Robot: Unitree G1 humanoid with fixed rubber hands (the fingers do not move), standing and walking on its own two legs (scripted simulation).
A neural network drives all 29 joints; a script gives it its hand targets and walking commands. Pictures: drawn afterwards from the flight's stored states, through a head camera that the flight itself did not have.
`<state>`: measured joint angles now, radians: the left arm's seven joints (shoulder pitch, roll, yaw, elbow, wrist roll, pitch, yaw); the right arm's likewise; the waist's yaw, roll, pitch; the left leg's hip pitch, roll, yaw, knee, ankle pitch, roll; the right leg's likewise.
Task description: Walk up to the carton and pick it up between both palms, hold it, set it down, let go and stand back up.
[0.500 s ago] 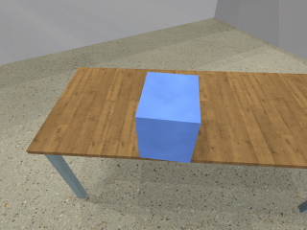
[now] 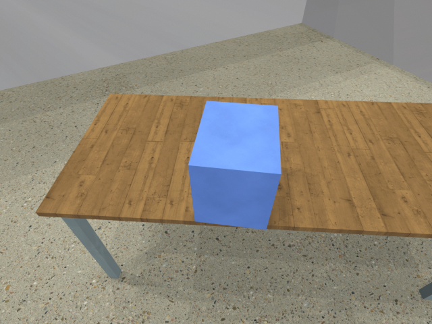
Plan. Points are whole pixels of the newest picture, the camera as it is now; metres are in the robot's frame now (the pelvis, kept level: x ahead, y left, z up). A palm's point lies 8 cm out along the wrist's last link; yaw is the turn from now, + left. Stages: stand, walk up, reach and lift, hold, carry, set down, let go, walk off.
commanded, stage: stand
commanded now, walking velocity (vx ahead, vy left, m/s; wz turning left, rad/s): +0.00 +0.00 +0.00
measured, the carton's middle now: (235, 164) +0.55 -0.04 -0.06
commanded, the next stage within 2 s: none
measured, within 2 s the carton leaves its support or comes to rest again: neither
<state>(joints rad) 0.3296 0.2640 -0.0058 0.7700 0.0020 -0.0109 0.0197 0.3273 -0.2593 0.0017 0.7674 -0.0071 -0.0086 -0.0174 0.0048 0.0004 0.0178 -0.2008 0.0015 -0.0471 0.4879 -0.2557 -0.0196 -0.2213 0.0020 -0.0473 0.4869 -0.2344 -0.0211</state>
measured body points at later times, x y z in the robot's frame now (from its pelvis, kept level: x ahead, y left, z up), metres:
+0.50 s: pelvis +0.00 +0.00 +0.00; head +0.00 +0.00 +0.45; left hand +0.07 +0.26 -0.13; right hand +0.07 -0.26 -0.13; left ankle +0.01 +0.13 -0.74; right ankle +0.02 -0.11 -0.74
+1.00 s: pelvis +0.01 +0.00 +0.00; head +0.01 +0.01 +0.45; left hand +0.05 +0.27 -0.13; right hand +0.05 -0.26 -0.13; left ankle +0.01 +0.13 -0.74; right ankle +0.02 -0.11 -0.74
